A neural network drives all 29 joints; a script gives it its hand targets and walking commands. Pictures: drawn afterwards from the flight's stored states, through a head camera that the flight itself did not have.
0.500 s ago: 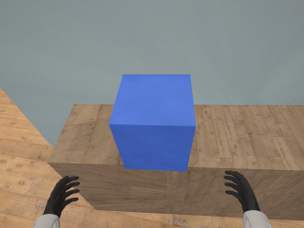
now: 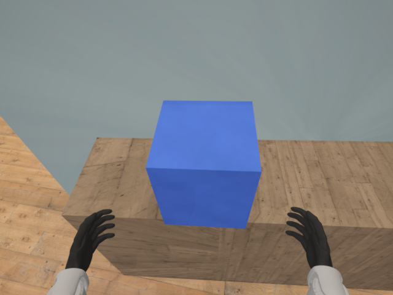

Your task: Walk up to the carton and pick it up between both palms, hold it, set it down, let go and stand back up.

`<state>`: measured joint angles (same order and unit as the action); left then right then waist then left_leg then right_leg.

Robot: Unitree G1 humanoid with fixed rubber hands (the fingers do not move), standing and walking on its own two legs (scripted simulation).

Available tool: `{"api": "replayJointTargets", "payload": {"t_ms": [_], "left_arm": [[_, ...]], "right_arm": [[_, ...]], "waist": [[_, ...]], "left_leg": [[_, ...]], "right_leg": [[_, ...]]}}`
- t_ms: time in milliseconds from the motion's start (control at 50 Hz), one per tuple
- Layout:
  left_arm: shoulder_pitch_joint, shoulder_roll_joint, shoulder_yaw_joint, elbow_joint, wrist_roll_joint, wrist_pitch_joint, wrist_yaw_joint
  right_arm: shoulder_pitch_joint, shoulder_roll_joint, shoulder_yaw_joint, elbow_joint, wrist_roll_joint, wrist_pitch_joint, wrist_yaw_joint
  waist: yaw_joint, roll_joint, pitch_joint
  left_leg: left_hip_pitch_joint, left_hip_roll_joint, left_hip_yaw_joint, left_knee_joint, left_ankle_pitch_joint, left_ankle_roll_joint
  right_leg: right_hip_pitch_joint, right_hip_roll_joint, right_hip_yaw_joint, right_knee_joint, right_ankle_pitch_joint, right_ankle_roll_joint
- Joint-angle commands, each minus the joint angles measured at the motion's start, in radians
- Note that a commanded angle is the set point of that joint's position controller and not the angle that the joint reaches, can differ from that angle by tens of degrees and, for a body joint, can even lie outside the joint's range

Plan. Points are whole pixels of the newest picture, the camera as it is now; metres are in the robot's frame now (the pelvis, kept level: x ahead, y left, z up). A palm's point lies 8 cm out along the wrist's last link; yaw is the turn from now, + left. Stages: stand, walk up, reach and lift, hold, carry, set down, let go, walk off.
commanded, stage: reach and lift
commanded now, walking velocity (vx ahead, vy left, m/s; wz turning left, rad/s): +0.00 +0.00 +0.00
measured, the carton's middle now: (205, 166) +0.41 +0.00 +0.00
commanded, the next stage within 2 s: none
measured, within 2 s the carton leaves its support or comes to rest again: neither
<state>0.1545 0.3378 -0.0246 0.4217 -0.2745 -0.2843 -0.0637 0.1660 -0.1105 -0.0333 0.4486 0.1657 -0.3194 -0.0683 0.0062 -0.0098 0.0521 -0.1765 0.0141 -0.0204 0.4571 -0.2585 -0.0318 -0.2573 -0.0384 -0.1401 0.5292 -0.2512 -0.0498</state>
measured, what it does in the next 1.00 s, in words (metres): stands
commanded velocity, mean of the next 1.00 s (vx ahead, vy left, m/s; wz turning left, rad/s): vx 0.00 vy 0.00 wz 0.00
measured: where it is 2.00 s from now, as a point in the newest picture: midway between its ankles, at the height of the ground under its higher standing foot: outside the picture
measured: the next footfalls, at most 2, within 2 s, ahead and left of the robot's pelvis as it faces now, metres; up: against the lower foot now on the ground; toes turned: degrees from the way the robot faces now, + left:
none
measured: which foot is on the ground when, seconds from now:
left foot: down 0.00-1.00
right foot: down 0.00-1.00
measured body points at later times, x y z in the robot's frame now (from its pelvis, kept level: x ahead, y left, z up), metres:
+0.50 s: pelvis +0.01 +0.01 +0.00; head +0.03 +0.00 +0.45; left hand +0.30 +0.23 +0.03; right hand +0.28 -0.19 +0.03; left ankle -0.01 +0.15 -0.74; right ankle +0.03 -0.08 -0.74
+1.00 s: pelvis -0.01 +0.00 +0.01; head +0.00 +0.00 +0.46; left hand +0.36 +0.23 +0.12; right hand +0.35 -0.17 +0.09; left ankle -0.01 +0.15 -0.74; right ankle +0.03 -0.08 -0.74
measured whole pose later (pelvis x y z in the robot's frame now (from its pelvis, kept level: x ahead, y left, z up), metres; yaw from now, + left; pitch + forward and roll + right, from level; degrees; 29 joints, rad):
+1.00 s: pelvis -0.01 +0.00 +0.01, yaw +0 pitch +0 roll +1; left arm -0.43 0.32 0.10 0.35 -0.22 0.38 -0.03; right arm -0.35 -0.15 -0.03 0.35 0.23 0.20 -0.16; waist 0.01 -0.01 0.01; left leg -0.18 0.01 -0.02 0.38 -0.20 -0.03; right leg -0.26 -0.04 -0.14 0.45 -0.20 -0.04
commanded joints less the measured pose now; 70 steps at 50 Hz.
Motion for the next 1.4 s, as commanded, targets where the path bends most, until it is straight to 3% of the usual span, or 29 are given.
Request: {"api": "replayJointTargets", "payload": {"t_ms": [0, 20, 40, 120, 140, 160, 260, 300, 320, 380, 400, 480, 500, 560, 620, 680, 800, 840, 880, 980, 1040, 1080, 1120, 1140, 1160, 1180, 1260, 1360, 1380], "left_arm": [[-0.167, 0.119, 0.031, -0.127, -0.032, -0.053, 0.016], [-0.206, 0.139, 0.031, -0.106, -0.034, -0.04, 0.021], [-0.271, 0.109, 0.006, -0.072, -0.043, -0.019, 0.015], [-0.2, 0.082, 0.014, -0.113, -0.02, 0.022, 0.019], [-0.244, 0.097, 0.019, -0.178, -0.029, 0.031, 0.022], [-0.289, 0.155, 0.053, -0.184, -0.032, 0.039, 0.025], [-0.376, 0.103, 0.0, -0.273, -0.024, 0.131, 0.04], [-0.389, 0.115, 0.036, -0.269, -0.023, 0.189, 0.039], [-0.325, 0.091, 0.072, -0.263, 0.004, 0.195, 0.038], [-0.441, 0.129, 0.108, -0.325, 0.012, 0.255, 0.034], [-0.434, 0.106, 0.07, -0.346, 0.018, 0.277, 0.041], [-0.485, 0.13, 0.133, -0.393, 0.023, 0.359, 0.044], [-0.395, 0.092, 0.106, -0.374, 0.036, 0.377, 0.041], [-0.533, 0.122, 0.143, -0.431, 0.025, 0.432, 0.029], [-0.736, 0.151, 0.141, -0.348, 0.012, 0.476, 0.037], [-0.799, 0.129, 0.134, -0.359, 0.009, 0.516, 0.058], [-0.811, 0.134, 0.211, -0.156, 0.08, 0.645, 0.023], [-0.867, 0.124, 0.201, -0.233, 0.078, 0.647, 0.023], [-0.957, 0.12, 0.186, -0.185, 0.078, 0.658, 0.02], [-1.161, 0.172, 0.166, -0.087, 0.032, 0.64, 0.053], [-1.17, 0.152, 0.155, -0.117, 0.04, 0.64, 0.068], [-1.112, 0.147, 0.181, -0.081, 0.053, 0.648, 0.067], [-1.127, 0.152, 0.193, -0.036, 0.084, 0.681, 0.054], [-1.286, 0.183, 0.194, 0.012, 0.067, 0.674, 0.052], [-1.225, 0.158, 0.194, 0.078, 0.09, 0.685, 0.053], [-1.235, 0.153, 0.184, -0.046, 0.072, 0.668, 0.059], [-1.253, 0.167, 0.185, -0.105, 0.084, 0.699, 0.073], [-1.286, 0.179, 0.201, -0.049, 0.081, 0.721, 0.074], [-1.385, 0.19, 0.184, 0.0, 0.073, 0.724, 0.075]], "right_arm": [[-0.105, -0.026, 0.069, -0.19, 0.008, -0.057, -0.012], [-0.15, -0.024, 0.098, -0.199, 0.03, -0.047, -0.001], [-0.22, -0.025, 0.088, -0.203, 0.012, -0.024, -0.002], [-0.16, -0.039, 0.102, -0.247, 0.021, 0.009, -0.004], [-0.167, -0.071, 0.066, -0.247, -0.004, 0.018, -0.011], [-0.211, -0.069, 0.086, -0.281, 0.019, 0.023, -0.011], [-0.245, -0.114, 0.073, -0.314, 0.025, 0.107, -0.012], [-0.301, -0.158, 0.06, -0.392, 0.026, 0.139, -0.017], [-0.24, -0.093, 0.088, -0.412, 0.043, 0.142, -0.024], [-0.363, -0.143, 0.098, -0.433, 0.062, 0.194, -0.037], [-0.338, -0.148, 0.082, -0.369, 0.059, 0.216, -0.031], [-0.398, -0.17, 0.062, -0.469, 0.054, 0.261, -0.048], [-0.296, -0.152, 0.059, -0.371, 0.06, 0.285, -0.051], [-0.441, -0.178, 0.027, -0.508, 0.051, 0.317, -0.073], [-0.628, -0.183, 0.022, -0.407, 0.054, 0.376, -0.077], [-0.696, -0.206, -0.036, -0.428, 0.051, 0.403, -0.072], [-0.756, -0.177, 0.003, -0.238, 0.09, 0.504, -0.092], [-0.8, -0.192, -0.031, -0.307, 0.08, 0.49, -0.106], [-0.881, -0.221, -0.056, -0.247, 0.072, 0.504, -0.102], [-1.098, -0.186, -0.099, -0.216, 0.04, 0.535, -0.095], [-1.06, -0.203, -0.1, -0.155, 0.056, 0.541, -0.101], [-1.026, -0.214, -0.096, -0.133, 0.068, 0.527, -0.098], [-1.062, -0.216, -0.094, -0.066, 0.057, 0.545, -0.119], [-1.236, -0.235, -0.106, -0.038, 0.046, 0.549, -0.119], [-1.144, -0.228, -0.085, 0.006, 0.055, 0.557, -0.12], [-1.188, -0.255, -0.097, -0.077, 0.063, 0.534, -0.119], [-1.224, -0.307, -0.114, -0.119, 0.085, 0.516, -0.128], [-1.263, -0.292, -0.069, -0.029, 0.132, 0.551, -0.117], [-1.38, -0.314, -0.074, 0.01, 0.124, 0.568, -0.108]], "waist": [[-0.005, -0.019, -0.227], [0.021, -0.021, -0.191], [-0.012, -0.028, -0.189], [0.018, -0.032, -0.205], [-0.017, -0.043, -0.232], [0.024, -0.04, -0.262], [-0.029, 0.011, -0.247], [-0.026, -0.034, -0.26], [0.021, -0.016, -0.245], [0.019, -0.016, -0.301], [-0.03, 0.049, -0.289], [0.001, -0.013, -0.35], [-0.023, 0.005, -0.267], [-0.029, -0.04, -0.355], [-0.017, -0.014, -0.32], [-0.055, 0.013, -0.33], [-0.044, -0.043, -0.276], [-0.054, -0.02, -0.364], [-0.093, -0.015, -0.321], [-0.077, -0.049, -0.364], [-0.094, -0.014, -0.418], [-0.065, -0.043, -0.461], [-0.1, -0.036, -0.424], [-0.097, -0.043, -0.42], [-0.084, -0.031, -0.364], [-0.094, -0.051, -0.458], [-0.103, -0.007, -0.57], [-0.09, -0.043, -0.527], [-0.087, -0.048, -0.49]], "left_leg": [[-0.179, -0.031, 0.028, -0.108, 0.091, 0.042], [-0.191, -0.028, 0.023, -0.114, 0.066, 0.052], [-0.202, -0.037, 0.031, -0.112, 0.022, 0.056], [-0.191, -0.029, 0.024, -0.135, 0.092, 0.053], [-0.169, -0.027, 0.024, -0.137, 0.137, 0.044], [-0.195, -0.039, 0.034, -0.11, 0.151, 0.044], [-0.135, -0.033, 0.014, -0.135, 0.165, 0.043], [-0.124, -0.042, 0.029, -0.132, 0.195, 0.035], [-0.149, -0.045, 0.032, -0.133, 0.193, 0.041], [-0.164, -0.042, 0.031, -0.123, 0.283, 0.034], [-0.132, -0.037, 0.017, -0.127, 0.325, 0.021], [-0.085, -0.047, 0.037, -0.139, 0.334, 0.026], [-0.067, -0.041, 0.036, -0.156, 0.314, 0.027], [-0.081, -0.048, 0.053, -0.16, 0.303, 0.032], [-0.129, -0.043, 0.042, -0.177, 0.217, 0.042], [-0.149, -0.025, 0.036, -0.18, 0.153, 0.035], [-0.138, -0.038, 0.066, -0.194, 0.159, 0.058], [-0.131, -0.037, 0.074, -0.176, 0.199, 0.05], [-0.148, -0.037, 0.062, -0.183, 0.158, 0.051], [-0.247, -0.035, 0.062, -0.178, 0.006, 0.081], [-0.216, -0.032, 0.053, -0.175, 0.083, 0.061], [-0.159, -0.034, 0.061, -0.16, 0.182, 0.049], [-0.172, -0.038, 0.053, -0.154, 0.211, 0.054], [-0.232, -0.044, 0.064, -0.143, 0.146, 0.053], [-0.221, -0.036, 0.056, -0.166, 0.121, 0.052], [-0.184, -0.029, 0.046, -0.156, 0.193, 0.054], [-0.116, -0.039, 0.045, -0.11, 0.395, 0.025], [-0.127, -0.039, 0.043, -0.112, 0.367, 0.023], [-0.174, -0.038, 0.049, -0.135, 0.268, 0.031]], "right_leg": [[0.346, 0.014, 0.192, -0.128, 0.155, 0.056], [0.332, -0.006, 0.211, -0.153, 0.113, 0.06], [0.319, -0.002, 0.207, -0.149, 0.068, 0.055], [0.369, -0.006, 0.209, -0.15, 0.196, 0.063], [0.394, 0.0, 0.205, -0.147, 0.269, 0.066], [0.396, -0.007, 0.214, -0.126, 0.31, 0.08], [0.384, 0.012, 0.184, -0.148, 0.231, 0.066], [0.381, 0.012, 0.185, -0.162, 0.312, 0.08], [0.414, -0.003, 0.204, -0.162, 0.355, 0.08], [0.458, -0.002, 0.195, -0.127, 0.495, 0.083], [0.445, 0.012, 0.181, -0.121, 0.489, 0.076], [0.466, 0.012, 0.185, -0.145, 0.508, 0.083], [0.432, 0.014, 0.18, -0.168, 0.449, 0.076], [0.486, 0.007, 0.183, -0.159, 0.51, 0.095], [0.429, 0.012, 0.176, -0.167, 0.338, 0.093], [0.398, 0.033, 0.158, -0.172, 0.221, 0.07], [0.44, 0.015, 0.176, -0.182, 0.313, 0.09], [0.468, 0.013, 0.179, -0.166, 0.395, 0.097], [0.443, 0.029, 0.159, -0.165, 0.335, 0.09], [0.385, 0.017, 0.165, -0.16, 0.125, 0.085], [0.433, 0.029, 0.151, -0.155, 0.24, 0.082], [0.432, 0.045, 0.15, -0.157, 0.317, 0.089], [0.47, 0.03, 0.158, -0.153, 0.433, 0.102], [0.449, 0.027, 0.156, -0.15, 0.36, 0.099], [0.437, 0.033, 0.154, -0.162, 0.313, 0.102], [0.459, 0.042, 0.135, -0.143, 0.377, 0.103], [0.514, 0.066, 0.128, -0.127, 0.586, 0.098], [0.498, 0.056, 0.131, -0.117, 0.599, 0.102], [0.455, 0.056, 0.133, -0.139, 0.489, 0.106]]}}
